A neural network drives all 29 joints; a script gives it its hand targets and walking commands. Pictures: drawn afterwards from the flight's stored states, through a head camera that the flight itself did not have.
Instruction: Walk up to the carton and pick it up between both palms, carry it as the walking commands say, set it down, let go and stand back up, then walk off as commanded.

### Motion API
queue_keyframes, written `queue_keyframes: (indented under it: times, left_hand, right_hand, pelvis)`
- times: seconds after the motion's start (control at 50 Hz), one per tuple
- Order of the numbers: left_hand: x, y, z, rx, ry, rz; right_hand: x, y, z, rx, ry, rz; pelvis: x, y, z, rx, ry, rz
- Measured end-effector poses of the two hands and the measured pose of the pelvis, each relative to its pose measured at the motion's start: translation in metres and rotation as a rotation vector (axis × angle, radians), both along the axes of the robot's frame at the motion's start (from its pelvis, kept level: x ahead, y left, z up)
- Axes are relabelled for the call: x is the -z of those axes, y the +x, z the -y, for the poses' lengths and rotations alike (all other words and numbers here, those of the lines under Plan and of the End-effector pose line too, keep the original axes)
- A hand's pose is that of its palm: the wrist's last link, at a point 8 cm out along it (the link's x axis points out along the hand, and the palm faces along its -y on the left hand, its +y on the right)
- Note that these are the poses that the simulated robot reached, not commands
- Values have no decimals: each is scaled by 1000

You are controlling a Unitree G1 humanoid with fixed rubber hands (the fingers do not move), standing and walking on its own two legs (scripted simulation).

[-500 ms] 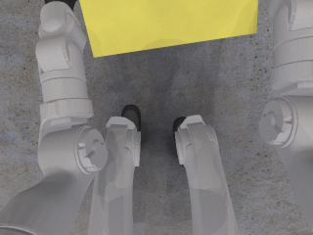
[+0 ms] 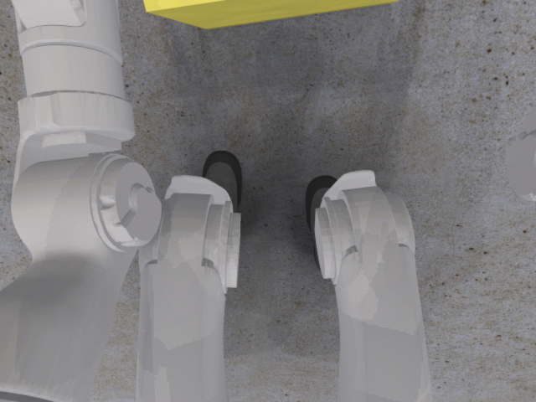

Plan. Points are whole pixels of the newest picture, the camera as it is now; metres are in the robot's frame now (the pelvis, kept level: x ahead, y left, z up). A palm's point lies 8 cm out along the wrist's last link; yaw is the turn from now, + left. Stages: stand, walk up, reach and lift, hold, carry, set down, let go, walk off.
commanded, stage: set down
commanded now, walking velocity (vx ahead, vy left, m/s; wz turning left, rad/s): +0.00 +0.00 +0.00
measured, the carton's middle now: out of the picture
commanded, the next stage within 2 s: none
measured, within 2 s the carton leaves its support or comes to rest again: neither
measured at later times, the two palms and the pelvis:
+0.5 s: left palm out of the picture +0.57 +0.17 -0.16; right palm out of the picture +0.61 -0.21 -0.15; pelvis +0.02 +0.00 -0.02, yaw +1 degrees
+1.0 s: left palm out of the picture +0.57 +0.17 -0.16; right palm out of the picture +0.61 -0.21 -0.15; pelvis +0.02 +0.00 -0.02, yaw +0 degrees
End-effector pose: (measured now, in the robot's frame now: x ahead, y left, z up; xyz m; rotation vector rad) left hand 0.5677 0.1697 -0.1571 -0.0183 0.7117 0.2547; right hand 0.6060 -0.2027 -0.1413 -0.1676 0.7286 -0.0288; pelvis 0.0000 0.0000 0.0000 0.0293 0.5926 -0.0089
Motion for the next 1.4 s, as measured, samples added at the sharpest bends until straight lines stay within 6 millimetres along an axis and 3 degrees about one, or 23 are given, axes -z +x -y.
queue_keyframes:
  times: [0.28, 0.6, 1.4]
  left_hand:
    - [7, 7, -2, -2, -15, 9]
    - [7, 4, -1, -24, -37, 2]
    - [11, 14, -4, 18, -38, 22]
  right_hand:
    - [10, 6, 2, 5, 43, 27]
    - [12, 5, 4, -4, 85, 13]
    - [18, 11, 4, -18, 117, 56]
  pelvis:
    - [13, 6, 3, 12, 29, 5]
    - [16, 23, 4, 13, 40, -132]
    - [29, 21, -4, 32, 33, -52]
